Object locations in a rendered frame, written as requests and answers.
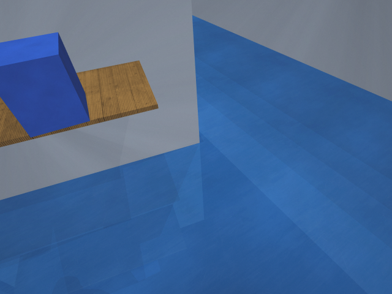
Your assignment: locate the table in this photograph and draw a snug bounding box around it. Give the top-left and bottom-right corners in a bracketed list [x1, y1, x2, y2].
[0, 61, 159, 147]

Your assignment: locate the carton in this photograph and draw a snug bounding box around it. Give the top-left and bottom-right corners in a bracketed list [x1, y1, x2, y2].
[0, 32, 90, 137]

